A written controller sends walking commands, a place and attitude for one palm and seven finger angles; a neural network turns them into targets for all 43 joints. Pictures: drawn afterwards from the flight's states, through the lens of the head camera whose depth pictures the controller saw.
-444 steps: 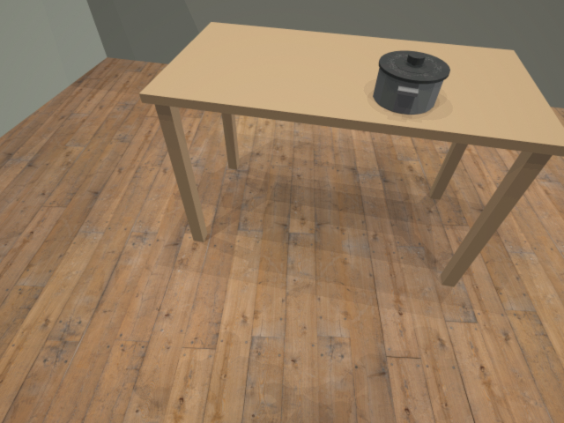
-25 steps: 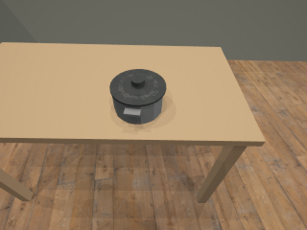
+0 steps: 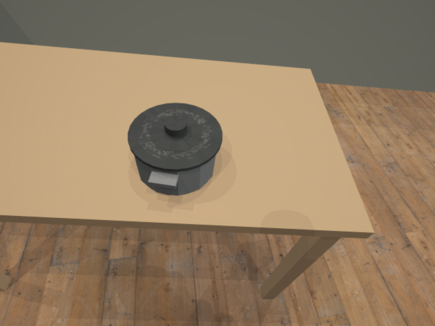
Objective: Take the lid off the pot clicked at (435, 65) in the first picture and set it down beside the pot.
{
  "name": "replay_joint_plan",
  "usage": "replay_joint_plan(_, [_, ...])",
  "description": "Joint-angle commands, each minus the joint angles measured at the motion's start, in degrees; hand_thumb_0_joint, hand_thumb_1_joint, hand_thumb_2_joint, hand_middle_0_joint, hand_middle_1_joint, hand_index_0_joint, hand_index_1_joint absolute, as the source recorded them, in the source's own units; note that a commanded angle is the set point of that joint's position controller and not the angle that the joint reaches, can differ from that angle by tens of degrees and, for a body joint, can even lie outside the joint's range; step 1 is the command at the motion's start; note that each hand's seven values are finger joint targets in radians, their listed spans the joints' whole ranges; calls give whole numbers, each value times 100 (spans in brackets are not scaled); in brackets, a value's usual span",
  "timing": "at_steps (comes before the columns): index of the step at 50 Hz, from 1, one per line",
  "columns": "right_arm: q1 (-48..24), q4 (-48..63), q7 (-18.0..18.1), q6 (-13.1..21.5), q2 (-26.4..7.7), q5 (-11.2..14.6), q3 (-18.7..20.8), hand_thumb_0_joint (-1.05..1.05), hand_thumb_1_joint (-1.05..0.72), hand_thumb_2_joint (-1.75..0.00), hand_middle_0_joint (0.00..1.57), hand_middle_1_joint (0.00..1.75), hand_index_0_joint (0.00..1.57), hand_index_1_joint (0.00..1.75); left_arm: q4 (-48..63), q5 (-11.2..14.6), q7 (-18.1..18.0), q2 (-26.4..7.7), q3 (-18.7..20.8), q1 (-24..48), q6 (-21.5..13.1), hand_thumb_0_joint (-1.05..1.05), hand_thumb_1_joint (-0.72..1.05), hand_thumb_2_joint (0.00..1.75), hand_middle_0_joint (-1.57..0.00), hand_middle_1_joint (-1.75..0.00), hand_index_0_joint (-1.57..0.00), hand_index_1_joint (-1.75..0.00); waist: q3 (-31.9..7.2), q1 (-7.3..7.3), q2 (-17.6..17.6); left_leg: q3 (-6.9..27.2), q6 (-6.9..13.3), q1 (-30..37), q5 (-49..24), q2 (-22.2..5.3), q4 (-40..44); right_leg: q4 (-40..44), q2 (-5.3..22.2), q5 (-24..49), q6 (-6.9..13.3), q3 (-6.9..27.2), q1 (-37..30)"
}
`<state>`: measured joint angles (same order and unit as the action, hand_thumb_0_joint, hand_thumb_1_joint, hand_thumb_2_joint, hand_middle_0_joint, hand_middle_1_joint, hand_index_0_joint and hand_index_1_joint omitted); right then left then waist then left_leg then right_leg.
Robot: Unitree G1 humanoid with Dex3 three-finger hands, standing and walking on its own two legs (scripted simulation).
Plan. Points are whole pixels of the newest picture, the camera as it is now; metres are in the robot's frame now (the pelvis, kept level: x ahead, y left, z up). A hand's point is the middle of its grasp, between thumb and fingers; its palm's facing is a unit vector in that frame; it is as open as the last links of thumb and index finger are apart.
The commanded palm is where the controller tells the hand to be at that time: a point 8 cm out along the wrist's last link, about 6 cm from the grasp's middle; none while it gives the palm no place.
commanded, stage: shuffle to correct the standing spot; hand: left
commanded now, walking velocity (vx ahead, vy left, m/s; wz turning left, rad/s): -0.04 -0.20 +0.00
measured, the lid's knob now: (175, 125) +0.46 +0.12 +0.10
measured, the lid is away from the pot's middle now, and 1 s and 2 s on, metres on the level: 0.00 0.00 0.00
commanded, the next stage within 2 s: come to a stop and stand still in 0.04 s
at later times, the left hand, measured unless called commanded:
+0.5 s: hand out of the picture +0.12 +0.12 -0.18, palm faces +0.04 -0.98 -0.21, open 7.4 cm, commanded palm none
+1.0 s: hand out of the picture -0.03 +0.16 -0.16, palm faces +0.05 -0.97 -0.25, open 7.4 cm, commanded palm none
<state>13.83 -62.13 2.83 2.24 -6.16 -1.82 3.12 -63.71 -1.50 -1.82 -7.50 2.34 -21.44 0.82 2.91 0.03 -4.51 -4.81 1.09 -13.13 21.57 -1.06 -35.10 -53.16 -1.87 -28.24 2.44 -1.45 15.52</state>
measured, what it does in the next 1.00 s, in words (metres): steps on the spot: right foot, then left foot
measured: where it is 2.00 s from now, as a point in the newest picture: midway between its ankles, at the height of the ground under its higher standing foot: outside the picture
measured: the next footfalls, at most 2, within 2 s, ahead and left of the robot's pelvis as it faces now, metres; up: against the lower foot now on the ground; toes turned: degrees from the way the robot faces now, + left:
right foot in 0.24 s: +0.13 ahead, -0.20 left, +0.00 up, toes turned -1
left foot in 0.46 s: +0.07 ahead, +0.01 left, +0.00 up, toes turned -7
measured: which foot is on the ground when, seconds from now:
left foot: down 0.00-0.24, up 0.26-0.44, down 0.46-1.00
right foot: up 0.00-0.22, down 0.24-0.52, up 0.54-0.66, down 0.68-1.00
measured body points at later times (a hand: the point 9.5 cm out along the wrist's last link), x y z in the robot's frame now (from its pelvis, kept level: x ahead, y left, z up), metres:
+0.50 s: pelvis +0.03 -0.06 +0.00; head +0.08 -0.04 +0.44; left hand +0.12 +0.18 -0.16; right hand +0.08 -0.30 -0.15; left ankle +0.03 +0.03 -0.73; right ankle +0.09 -0.20 -0.73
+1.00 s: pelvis -0.02 -0.03 +0.01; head -0.03 -0.04 +0.45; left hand -0.03 +0.21 -0.14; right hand +0.05 -0.27 -0.14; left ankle +0.03 +0.03 -0.72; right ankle +0.00 -0.20 -0.72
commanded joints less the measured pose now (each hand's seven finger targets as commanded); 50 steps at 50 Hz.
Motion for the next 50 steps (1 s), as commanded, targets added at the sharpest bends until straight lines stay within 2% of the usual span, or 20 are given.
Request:
replay_joint_plan(1, [878,8,75,-3,-814,12,108,0,-90,-90,20,30,20,30,679,9,22,-487,186,300,-68,0,90,90,-20,-30,-20,-30,505,78,1100,1768,1004,554,-4166,-1985,1557,-1372,412,120,-118,650,1919])
replay_joint_plan(5, [487,223,63,-6,-1017,3,155,0,-90,-90,20,30,20,30,804,41,159,-389,180,410,35,0,90,90,-20,-30,-20,-30,-9,-7,1516,851,582,530,-3949,-1462,1433,-32,492,861,-215,275,1353])
replay_joint_plan(9, [292,337,-13,-121,-1201,-17,227,0,-90,-90,20,30,20,30,735,46,146,-460,180,130,-69,0,90,90,-20,-30,-20,-30,-170,-153,1461,626,236,45,-3170,-1155,718,2048,299,1619,-274,-281,-54])
replay_joint_plan(10, [316,342,-51,-136,-1112,12,225,0,-90,-90,20,30,20,30,619,39,115,-697,232,-210,-144,0,90,90,-20,-30,-20,-30,-354,-299,957,479,28,-205,-2558,-866,144,2607,417,2392,-272,-91,-708])
replay_joint_plan(12, [638,420,-81,-246,-535,146,129,0,-90,-90,20,30,20,30,555,27,8,-1389,296,-342,-295,0,90,90,-20,-30,-20,-30,-932,-147,-1289,174,-298,-901,1242,35,-1283,2995,2099,5421,506,1656,-1345])
replay_joint_plan(14, [624,341,-92,-312,-454,160,99,0,-90,-90,20,30,20,30,724,-23,-20,-1328,206,272,-250,0,90,90,-20,-30,-20,-30,-482,15,-695,450,-259,-661,1422,-101,-1570,3033,2001,4757,789,1413,-474])
replay_joint_plan(15, [610,330,-95,-343,-457,172,91,0,-90,-90,20,30,20,30,810,-42,-75,-1288,239,574,-247,0,90,90,-20,-30,-20,-30,-417,70,-1165,458,-289,-781,1289,-125,-1517,2830,1900,5319,791,1439,-483])
replay_joint_plan(19, [582,304,-106,-351,-552,205,84,0,-90,-90,20,30,20,30,938,-38,-160,-1379,264,703,-163,0,90,90,-20,-30,-20,-30,-596,30,-547,294,-357,-701,703,3,-715,2406,2031,6349,820,1254,-802])
replay_joint_plan(23, [756,355,-161,-356,-606,171,67,0,-90,-90,20,30,20,30,1077,23,-151,-1394,264,967,-55,0,90,90,-20,-30,-20,-30,-580,168,-257,82,-307,377,-950,-2,578,2301,1862,4921,487,1041,-2])
replay_joint_plan(25, [628,495,-171,-293,-907,96,98,0,-90,-90,20,30,20,30,1241,37,-123,-1044,196,1115,4,0,90,90,-20,-30,-20,-30,-481,118,1103,924,124,676,-2937,-839,1132,1757,979,2974,-63,325,565])
replay_joint_plan(26, [404,621,-196,-259,-951,68,70,0,-90,-90,20,30,20,30,1215,52,-149,-871,154,1131,47,0,90,90,-20,-30,-20,-30,-305,79,2078,1353,576,148,-3707,-1310,1665,1058,478,676,-322,-139,308])
replay_joint_plan(29, [-481,923,-162,-254,-895,45,18,0,-90,-90,20,30,20,30,980,4,-160,-864,173,712,178,0,90,90,-20,-30,-20,-30,-43,-285,1625,1138,931,-821,-2536,-1126,1859,-457,441,-135,-308,149,119])
replay_joint_plan(30, [-825,1156,-203,-123,-1530,133,99,0,-90,-90,20,30,20,30,643,133,-236,-995,24,71,-50,0,90,90,-20,-30,-20,-30,-1189,-399,1908,942,750,453,-4671,-1300,401,165,754,60,-77,366,396])
replay_joint_plan(31, [-855,1360,-195,-161,-1345,126,85,0,-90,-90,20,30,20,30,744,98,-221,-1028,36,237,-65,0,90,90,-20,-30,-20,-30,-919,-415,1360,949,589,368,-4300,-1146,370,1307,712,762,-78,0,253])
replay_joint_plan(34, [63,1313,-168,-270,-772,129,23,0,-90,-90,20,30,20,30,1060,34,-221,-1245,48,605,-262,0,90,90,-20,-30,-20,-30,-543,97,-1164,347,-78,-633,-290,-64,-339,2672,1873,3993,513,1595,-290])
replay_joint_plan(36, [413,1213,-218,-247,-663,97,7,0,-90,-90,20,30,20,30,1272,-12,-161,-1291,-27,891,-170,0,90,90,-20,-30,-20,-30,-367,323,413,347,-141,405,-501,96,865,2267,1525,2829,481,1051,564])
replay_joint_plan(38, [285,1204,-225,-169,-1139,51,52,0,-90,-90,20,30,20,30,1251,10,-165,-968,-37,603,-67,0,90,90,-20,-30,-20,-30,-533,119,1273,1395,345,316,-2258,-920,906,1672,480,997,-91,116,470])
replay_joint_plan(42, [-329,1374,-218,-251,-1176,77,16,0,-90,-90,20,30,20,30,1037,1,-103,-784,-130,105,22,0,90,90,-20,-30,-20,-30,490,-193,424,1329,331,-1015,849,-735,1656,2333,503,606,-40,233,193])
replay_joint_plan(45, [-38,1306,-251,-300,-1063,90,16,0,-90,-90,20,30,20,30,1119,-3,-94,-954,-117,174,-50,0,90,90,-20,-30,-20,-30,615,14,335,1056,140,-650,1077,-431,1507,2967,701,-272,74,730,897])
replay_joint_plan(50, [157,1189,-256,-244,-1078,85,5,0,-90,-90,20,30,20,30,1089,4,-69,-899,-98,-92,-95,0,90,90,-20,-30,-20,-30,9,0,438,1065,167,-329,879,-476,1561,2872,592,63,-1,636,675])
